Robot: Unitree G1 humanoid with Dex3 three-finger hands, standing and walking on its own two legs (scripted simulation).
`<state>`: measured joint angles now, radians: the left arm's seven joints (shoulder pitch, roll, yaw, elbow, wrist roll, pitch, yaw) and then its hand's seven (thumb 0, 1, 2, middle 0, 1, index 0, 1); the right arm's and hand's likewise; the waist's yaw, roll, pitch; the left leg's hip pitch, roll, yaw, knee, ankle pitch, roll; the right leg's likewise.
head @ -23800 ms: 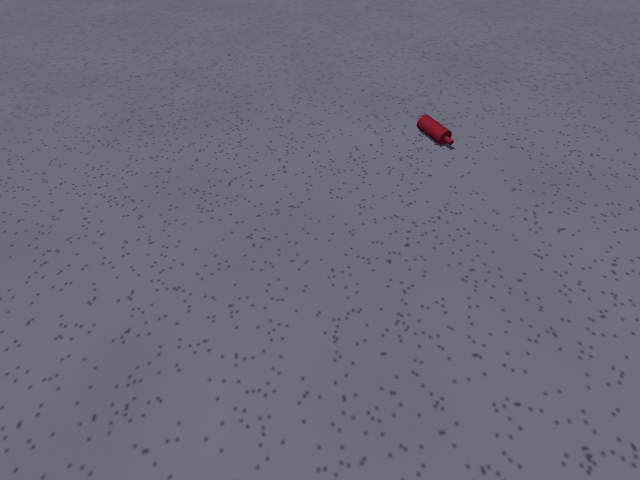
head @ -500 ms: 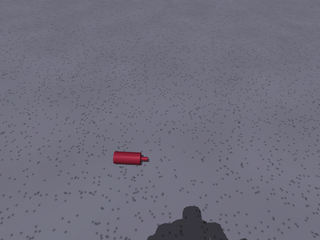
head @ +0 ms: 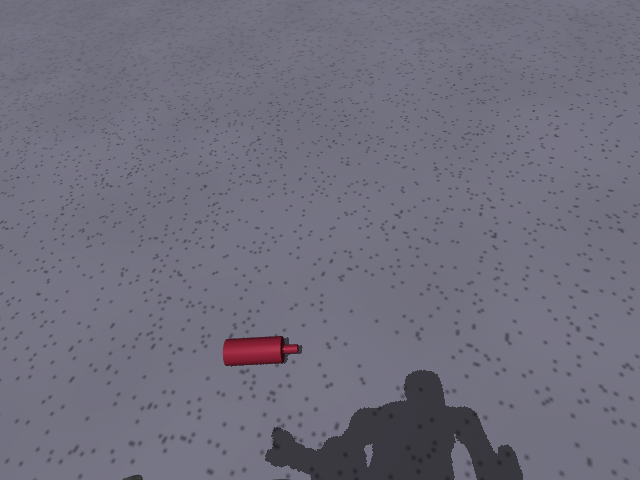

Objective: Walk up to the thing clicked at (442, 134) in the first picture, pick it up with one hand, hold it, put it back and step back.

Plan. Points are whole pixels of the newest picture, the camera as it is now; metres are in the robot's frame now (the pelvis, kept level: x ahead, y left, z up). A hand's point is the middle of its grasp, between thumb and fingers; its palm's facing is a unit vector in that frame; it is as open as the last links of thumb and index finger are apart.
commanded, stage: walk up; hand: left
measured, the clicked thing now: (262, 350) +0.60 +0.30 -0.73
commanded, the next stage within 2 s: none
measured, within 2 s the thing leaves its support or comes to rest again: neither
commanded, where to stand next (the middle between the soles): +0.22 +0.02 m, yaw +3 degrees
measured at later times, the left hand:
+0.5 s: hand (148, 457) +0.19 +0.30 -0.16, palm faces -0.05 -0.94 -0.34, open 7.4 cm
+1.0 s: hand (185, 398) +0.27 +0.26 -0.15, palm faces +0.01 -0.93 -0.36, open 7.4 cm
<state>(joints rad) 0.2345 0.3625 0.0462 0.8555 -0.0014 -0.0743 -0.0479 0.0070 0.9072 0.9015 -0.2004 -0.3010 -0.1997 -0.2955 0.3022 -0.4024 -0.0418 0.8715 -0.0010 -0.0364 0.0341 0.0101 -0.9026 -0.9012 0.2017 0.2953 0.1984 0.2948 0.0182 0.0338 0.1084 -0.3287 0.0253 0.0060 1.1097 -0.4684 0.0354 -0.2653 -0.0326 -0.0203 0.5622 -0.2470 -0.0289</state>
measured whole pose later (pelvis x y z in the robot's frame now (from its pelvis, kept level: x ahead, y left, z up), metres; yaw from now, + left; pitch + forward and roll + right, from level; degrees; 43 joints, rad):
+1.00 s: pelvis +0.17 +0.01 -0.01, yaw +2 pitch -2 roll +1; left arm 0.11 0.36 0.00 0.98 0.01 -0.02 -0.01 0.01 0.91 0.90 -0.20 -0.30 -0.20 -0.30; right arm 0.17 -0.36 0.00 1.01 0.00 -0.01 0.02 0.01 -0.90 -0.90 0.20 0.30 0.20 0.29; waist 0.01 0.00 0.08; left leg -0.22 0.02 0.00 0.59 -0.33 -0.02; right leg -0.31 -0.07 -0.03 0.59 -0.24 0.02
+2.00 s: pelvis +0.17 +0.01 +0.01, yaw +4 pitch -2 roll +0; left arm 0.02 0.34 0.04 1.10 -0.01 0.00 0.01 0.01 0.91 0.90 -0.20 -0.30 -0.20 -0.30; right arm 0.07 -0.38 -0.03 1.10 0.00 0.03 0.02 0.01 -0.90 -0.90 0.20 0.30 0.20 0.29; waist 0.01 0.02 0.11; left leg -0.17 0.01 -0.04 0.46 -0.24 -0.02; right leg -0.22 -0.07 -0.08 0.43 -0.17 0.02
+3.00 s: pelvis +0.16 -0.02 -0.01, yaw +3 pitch -2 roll +0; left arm 0.14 0.34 0.04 0.88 0.01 -0.04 0.04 0.01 0.90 0.90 -0.21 -0.30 -0.21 -0.30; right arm 0.20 -0.42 -0.06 0.87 -0.03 0.08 0.02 0.01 -0.90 -0.90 0.20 0.30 0.20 0.29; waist 0.00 0.12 0.16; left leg -0.47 -0.05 -0.17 1.17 -0.48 -0.01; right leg -0.33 -0.03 -0.05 0.63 -0.26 -0.01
